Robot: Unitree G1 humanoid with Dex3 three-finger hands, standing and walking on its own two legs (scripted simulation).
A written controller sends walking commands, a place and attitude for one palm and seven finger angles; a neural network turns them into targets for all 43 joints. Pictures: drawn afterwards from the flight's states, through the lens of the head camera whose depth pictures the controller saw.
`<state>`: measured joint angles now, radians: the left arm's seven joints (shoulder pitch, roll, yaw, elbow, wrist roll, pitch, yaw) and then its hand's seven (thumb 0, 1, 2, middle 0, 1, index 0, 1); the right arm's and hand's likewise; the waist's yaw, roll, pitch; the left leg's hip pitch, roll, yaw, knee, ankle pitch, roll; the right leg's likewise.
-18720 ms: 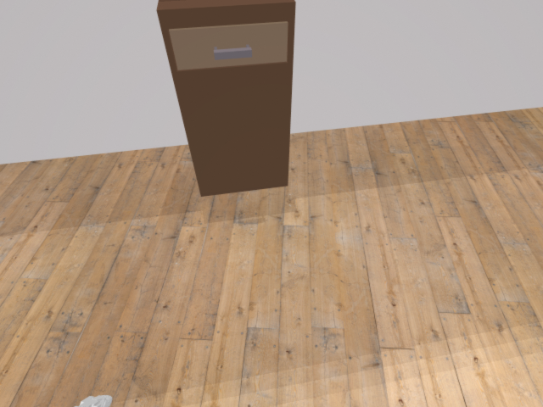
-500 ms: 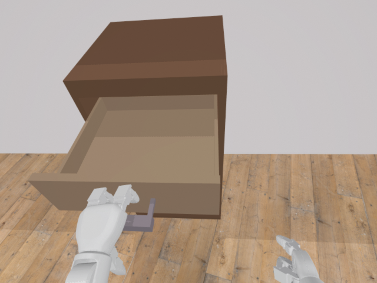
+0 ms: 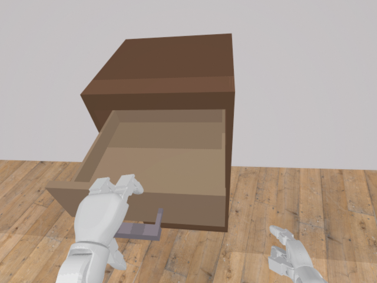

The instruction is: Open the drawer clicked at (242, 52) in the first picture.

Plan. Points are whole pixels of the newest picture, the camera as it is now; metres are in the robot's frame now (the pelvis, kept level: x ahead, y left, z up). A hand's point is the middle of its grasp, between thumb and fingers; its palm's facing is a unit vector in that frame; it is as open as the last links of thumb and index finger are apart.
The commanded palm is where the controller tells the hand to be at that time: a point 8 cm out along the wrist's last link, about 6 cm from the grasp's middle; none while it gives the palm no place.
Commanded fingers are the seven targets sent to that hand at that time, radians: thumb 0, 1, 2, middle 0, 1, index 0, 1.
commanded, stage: lift the hand off the handle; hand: left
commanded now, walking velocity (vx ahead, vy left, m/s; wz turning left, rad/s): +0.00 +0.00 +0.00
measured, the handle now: (133, 221) +0.25 +0.18 -0.01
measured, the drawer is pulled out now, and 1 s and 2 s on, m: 0.29 0.29 0.29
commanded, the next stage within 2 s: draw the hand back to the body in 0.54 s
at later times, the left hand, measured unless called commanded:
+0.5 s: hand (111, 198) +0.22 +0.17 +0.14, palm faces +0.15 -0.20 -0.97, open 13.8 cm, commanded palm +0.18 +0.17 +0.20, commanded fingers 0.00 -0.50 0.30 -0.30 -1.20 -0.30 -1.20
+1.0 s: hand (90, 208) +0.20 +0.20 +0.13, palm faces +0.09 -0.17 -0.98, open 13.8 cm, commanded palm +0.17 +0.21 +0.20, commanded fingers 0.00 -0.50 0.30 -0.30 -1.20 -0.30 -1.20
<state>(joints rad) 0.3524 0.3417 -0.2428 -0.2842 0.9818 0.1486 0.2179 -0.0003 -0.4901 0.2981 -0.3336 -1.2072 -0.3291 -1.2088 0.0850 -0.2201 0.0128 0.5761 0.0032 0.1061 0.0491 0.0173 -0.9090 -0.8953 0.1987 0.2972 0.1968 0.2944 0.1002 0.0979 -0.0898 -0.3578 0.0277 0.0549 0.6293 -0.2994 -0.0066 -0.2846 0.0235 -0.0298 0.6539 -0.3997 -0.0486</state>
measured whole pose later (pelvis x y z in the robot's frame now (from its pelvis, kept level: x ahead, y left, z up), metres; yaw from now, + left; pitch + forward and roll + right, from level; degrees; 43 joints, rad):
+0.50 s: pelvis +0.00 +0.00 +0.01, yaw +0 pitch -1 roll +1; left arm 0.30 0.40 -0.20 -0.48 0.91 0.19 0.05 0.00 -0.49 0.30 -0.32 -1.20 -0.32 -1.20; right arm 0.05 -0.25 0.03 0.58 0.03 0.13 0.06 0.02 -0.91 -0.90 0.20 0.30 0.20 0.29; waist 0.11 0.13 -0.06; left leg -0.25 0.02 0.05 0.52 -0.25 0.00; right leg -0.17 0.02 -0.03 0.53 -0.35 -0.04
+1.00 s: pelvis +0.00 +0.00 +0.01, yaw +0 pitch -1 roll +0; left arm 0.38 0.46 -0.08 -0.48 0.85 0.14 0.03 0.00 -0.49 0.30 -0.32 -1.20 -0.32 -1.20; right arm 0.07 -0.26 0.03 0.57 0.03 0.12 0.04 0.02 -0.91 -0.90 0.20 0.30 0.20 0.29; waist 0.10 0.12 -0.05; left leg -0.25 0.03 0.05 0.51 -0.24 -0.01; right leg -0.16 0.03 -0.04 0.51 -0.33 -0.04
